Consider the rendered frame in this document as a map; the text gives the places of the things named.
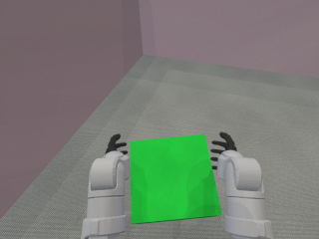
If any robot left forearm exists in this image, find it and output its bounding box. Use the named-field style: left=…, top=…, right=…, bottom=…
left=81, top=150, right=131, bottom=239

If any robot right forearm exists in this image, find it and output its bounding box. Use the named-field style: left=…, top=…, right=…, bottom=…
left=216, top=149, right=274, bottom=239

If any carton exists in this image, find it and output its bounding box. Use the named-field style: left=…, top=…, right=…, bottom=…
left=131, top=134, right=222, bottom=224

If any right robot hand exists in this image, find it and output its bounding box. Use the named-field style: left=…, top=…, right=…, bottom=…
left=210, top=132, right=237, bottom=170

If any left robot hand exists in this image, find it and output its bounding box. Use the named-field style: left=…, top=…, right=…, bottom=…
left=105, top=133, right=128, bottom=154

